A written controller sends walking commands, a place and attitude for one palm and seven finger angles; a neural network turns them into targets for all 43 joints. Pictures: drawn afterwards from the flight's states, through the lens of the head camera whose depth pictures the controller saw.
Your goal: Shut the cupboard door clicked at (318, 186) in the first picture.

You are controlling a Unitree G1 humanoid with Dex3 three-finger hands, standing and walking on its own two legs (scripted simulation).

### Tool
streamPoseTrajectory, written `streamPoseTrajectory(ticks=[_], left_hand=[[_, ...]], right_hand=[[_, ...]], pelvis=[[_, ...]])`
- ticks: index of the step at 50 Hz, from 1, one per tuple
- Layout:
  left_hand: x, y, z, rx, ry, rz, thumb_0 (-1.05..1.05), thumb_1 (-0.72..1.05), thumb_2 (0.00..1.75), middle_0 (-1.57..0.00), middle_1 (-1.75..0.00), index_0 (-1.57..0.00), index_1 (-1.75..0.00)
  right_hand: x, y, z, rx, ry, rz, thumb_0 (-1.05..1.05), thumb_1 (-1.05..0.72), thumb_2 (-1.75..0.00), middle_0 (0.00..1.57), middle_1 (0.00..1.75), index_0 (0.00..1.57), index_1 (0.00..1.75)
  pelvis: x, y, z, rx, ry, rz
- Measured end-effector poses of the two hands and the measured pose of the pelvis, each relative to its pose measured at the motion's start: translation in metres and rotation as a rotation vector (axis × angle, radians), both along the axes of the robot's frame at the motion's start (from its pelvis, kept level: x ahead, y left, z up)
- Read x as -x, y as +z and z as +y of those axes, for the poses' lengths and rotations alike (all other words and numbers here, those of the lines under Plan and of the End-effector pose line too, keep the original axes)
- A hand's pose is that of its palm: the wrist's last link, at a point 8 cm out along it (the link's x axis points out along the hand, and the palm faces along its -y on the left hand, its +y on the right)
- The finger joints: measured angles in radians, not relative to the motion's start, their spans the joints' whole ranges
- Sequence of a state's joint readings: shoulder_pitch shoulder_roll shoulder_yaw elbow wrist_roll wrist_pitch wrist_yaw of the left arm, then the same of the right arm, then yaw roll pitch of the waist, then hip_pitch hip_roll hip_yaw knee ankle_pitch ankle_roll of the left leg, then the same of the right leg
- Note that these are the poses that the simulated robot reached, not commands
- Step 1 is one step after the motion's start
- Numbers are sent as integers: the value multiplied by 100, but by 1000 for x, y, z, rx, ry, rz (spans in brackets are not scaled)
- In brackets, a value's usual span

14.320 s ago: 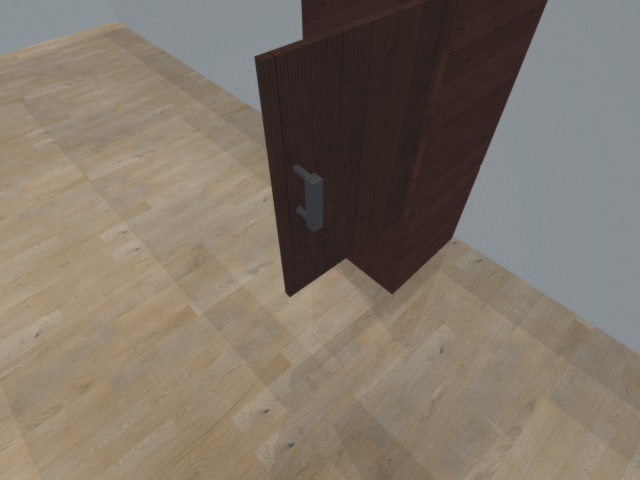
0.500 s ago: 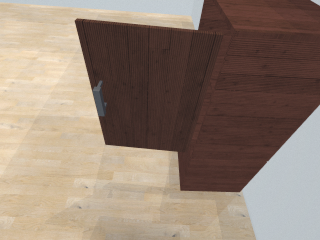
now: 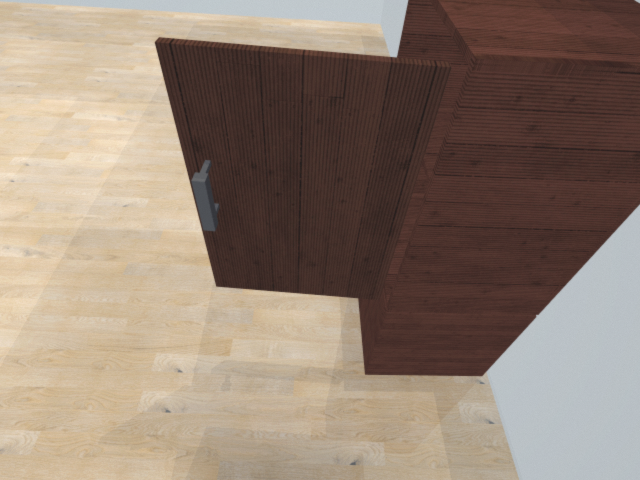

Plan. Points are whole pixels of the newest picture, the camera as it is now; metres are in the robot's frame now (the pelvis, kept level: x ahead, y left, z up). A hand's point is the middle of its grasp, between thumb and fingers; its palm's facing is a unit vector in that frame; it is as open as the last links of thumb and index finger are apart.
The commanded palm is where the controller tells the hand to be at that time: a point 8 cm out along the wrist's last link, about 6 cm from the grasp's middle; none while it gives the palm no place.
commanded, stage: look again from close up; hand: left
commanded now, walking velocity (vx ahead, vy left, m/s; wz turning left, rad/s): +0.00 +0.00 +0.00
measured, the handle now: (208, 195) +0.58 +0.24 -0.01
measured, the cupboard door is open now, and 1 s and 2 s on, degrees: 86 86 86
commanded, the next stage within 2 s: shuffle to correct the standing spot in 0.42 s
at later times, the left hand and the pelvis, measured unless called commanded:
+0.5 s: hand out of the picture +0.06 +0.21 -0.17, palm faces -0.03 -0.96 -0.27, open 7.4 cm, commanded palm none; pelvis +0.02 +0.00 +0.00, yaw +0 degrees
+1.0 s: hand out of the picture +0.08 +0.20 -0.18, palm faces -0.04 -0.99 -0.17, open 7.4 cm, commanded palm none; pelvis +0.09 +0.02 +0.00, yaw -3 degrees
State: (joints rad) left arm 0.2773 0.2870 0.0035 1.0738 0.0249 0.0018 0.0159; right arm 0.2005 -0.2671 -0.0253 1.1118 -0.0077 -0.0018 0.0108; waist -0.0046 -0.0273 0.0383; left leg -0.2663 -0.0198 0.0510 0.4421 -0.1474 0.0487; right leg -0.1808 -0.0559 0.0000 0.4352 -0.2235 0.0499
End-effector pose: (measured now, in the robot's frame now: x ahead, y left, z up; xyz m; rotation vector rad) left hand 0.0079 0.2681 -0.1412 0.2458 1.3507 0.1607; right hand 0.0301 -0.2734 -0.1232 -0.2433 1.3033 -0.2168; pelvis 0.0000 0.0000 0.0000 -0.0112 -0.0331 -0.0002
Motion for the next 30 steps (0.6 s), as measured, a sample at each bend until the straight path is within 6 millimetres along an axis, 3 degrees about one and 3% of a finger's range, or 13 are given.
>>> streamPoseTrajectory(ticks=[18,30], left_hand=[[-33,3,-7,6,-18,-35,0,91,90,-20,-30,-20,-30],[-50,5,-9,2,-17,-43,0,91,90,-20,-30,-20,-30]], right_hand=[[-42,3,2,-14,24,-58,1,-90,-89,20,30,20,30],[-55,3,0,-13,28,-49,1,-90,-89,20,30,20,30]], pelvis=[[-14,3,-3,-6,-5,4],[-26,4,-5,-6,-5,4]])
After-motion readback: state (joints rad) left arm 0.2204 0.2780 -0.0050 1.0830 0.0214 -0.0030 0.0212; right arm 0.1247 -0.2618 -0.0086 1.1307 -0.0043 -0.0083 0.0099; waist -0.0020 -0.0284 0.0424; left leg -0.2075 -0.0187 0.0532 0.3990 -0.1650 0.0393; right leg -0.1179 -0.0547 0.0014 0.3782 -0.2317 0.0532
